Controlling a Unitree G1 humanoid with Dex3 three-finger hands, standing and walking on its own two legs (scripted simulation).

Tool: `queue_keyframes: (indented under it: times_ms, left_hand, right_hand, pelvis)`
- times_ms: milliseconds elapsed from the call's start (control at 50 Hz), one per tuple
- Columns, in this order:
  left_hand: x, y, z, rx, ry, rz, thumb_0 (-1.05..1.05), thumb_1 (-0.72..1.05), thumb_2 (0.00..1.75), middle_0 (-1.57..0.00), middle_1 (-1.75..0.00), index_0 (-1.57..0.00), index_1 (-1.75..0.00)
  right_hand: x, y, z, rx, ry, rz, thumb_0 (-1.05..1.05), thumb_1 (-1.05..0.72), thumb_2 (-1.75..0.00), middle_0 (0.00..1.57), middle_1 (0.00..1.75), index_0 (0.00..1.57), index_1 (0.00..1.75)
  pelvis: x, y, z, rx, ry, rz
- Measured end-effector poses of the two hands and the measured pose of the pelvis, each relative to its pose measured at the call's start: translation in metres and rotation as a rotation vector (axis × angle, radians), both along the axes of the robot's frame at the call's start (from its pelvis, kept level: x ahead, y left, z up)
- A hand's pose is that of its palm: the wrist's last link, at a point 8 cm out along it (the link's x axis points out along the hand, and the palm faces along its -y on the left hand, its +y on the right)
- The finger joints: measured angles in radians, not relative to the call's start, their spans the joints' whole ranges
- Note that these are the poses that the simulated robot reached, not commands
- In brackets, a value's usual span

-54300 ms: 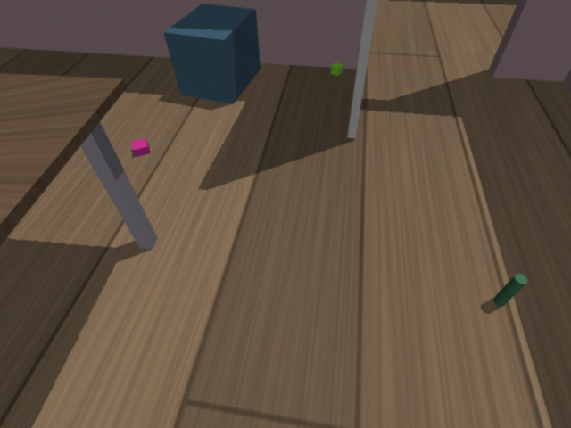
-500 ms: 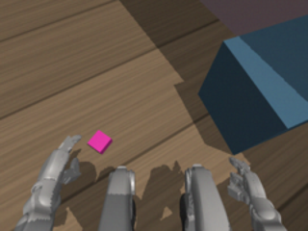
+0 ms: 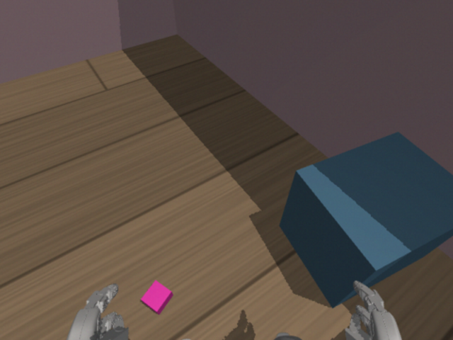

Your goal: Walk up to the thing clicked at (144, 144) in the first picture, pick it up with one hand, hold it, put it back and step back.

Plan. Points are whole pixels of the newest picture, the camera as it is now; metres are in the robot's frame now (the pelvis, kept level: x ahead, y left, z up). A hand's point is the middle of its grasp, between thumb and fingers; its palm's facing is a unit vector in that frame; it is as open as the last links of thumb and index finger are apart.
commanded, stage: home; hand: left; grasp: from above
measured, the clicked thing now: (157, 297) +0.41 +0.27 -0.68
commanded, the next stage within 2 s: none
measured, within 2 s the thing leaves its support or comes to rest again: neither
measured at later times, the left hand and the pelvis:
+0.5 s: hand (122, 334) +0.17 +0.18 -0.03, palm faces +0.06 -0.98 -0.20, open 8.7 cm; pelvis +0.01 +0.00 +0.01, yaw +1 degrees
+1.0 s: hand (120, 339) +0.17 +0.18 -0.03, palm faces +0.05 -0.98 -0.21, open 8.8 cm; pelvis +0.00 +0.00 +0.01, yaw +0 degrees
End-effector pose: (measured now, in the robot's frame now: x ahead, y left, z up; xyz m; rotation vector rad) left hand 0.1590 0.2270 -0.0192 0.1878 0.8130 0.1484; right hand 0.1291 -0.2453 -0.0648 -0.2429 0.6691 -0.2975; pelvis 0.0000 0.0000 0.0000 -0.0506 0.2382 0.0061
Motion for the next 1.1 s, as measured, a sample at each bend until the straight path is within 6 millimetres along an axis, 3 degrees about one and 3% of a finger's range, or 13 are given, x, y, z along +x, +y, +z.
queue_keyframes:
  times_ms: [120,340,740,1100]
  left_hand:
    - [-0.003,0.000,0.015,-0.015,-0.002,0.009,0.01,0.86,0.88,-0.20,-0.29,-0.20,-0.29]
    - [-0.004,0.001,0.011,-0.027,0.017,0.014,0.01,0.76,0.81,-0.19,-0.27,-0.19,-0.27]
    - [-0.002,0.001,0.013,-0.020,0.008,0.001,0.01,0.63,0.74,-0.18,-0.25,-0.18,-0.25]
    - [-0.011,0.003,0.014,-0.019,0.002,-0.004,0.01,0.71,0.79,-0.19,-0.27,-0.18,-0.26]
  right_hand:
    - [0.019,0.002,0.017,-0.007,-0.069,0.020,0.01,-0.90,-0.90,0.21,0.30,0.20,0.30]
    - [0.043,0.006,0.025,-0.014,-0.110,0.078,0.01,-0.90,-0.90,0.21,0.30,0.20,0.30]
    - [0.028,0.005,0.018,-0.009,-0.057,0.055,0.01,-0.90,-0.90,0.21,0.30,0.20,0.30]
    - [0.023,0.008,0.021,-0.009,-0.084,0.059,0.01,-0.90,-0.90,0.21,0.30,0.20,0.30]
  pelvis:
    - [0.009,0.000,0.011,0.004,-0.033,0.004]
    - [0.013,-0.001,0.013,0.011,-0.053,0.010]
    - [0.012,0.000,0.014,0.010,-0.062,0.004]
    - [0.003,0.002,0.013,0.007,-0.069,0.004]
